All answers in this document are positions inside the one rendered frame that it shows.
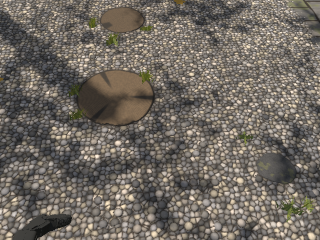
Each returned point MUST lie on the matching left robot hand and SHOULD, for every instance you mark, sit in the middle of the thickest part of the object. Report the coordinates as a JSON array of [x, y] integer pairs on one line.
[[41, 225]]

